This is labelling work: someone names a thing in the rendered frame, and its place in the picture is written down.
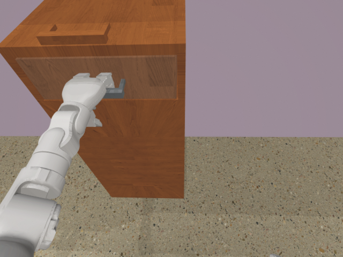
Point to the left robot upper arm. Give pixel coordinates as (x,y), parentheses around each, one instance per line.
(27,224)

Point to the left robot hand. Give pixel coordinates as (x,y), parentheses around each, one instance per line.
(88,92)

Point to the robot left forearm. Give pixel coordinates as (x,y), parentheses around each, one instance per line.
(44,174)

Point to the handle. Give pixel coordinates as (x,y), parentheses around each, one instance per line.
(115,93)
(72,37)

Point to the cabinet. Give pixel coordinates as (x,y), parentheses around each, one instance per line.
(139,150)

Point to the drawer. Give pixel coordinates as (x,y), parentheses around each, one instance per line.
(146,76)

